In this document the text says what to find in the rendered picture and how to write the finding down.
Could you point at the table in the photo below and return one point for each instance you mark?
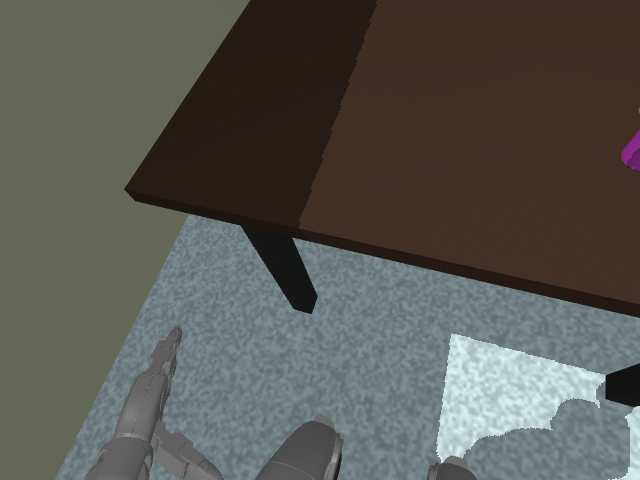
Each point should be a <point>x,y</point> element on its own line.
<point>478,138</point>

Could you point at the can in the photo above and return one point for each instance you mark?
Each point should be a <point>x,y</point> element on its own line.
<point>631,153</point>

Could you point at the left robot hand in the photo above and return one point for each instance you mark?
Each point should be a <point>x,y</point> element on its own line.
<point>141,416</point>

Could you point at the left robot arm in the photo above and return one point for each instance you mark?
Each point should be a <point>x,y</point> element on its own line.
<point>123,458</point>

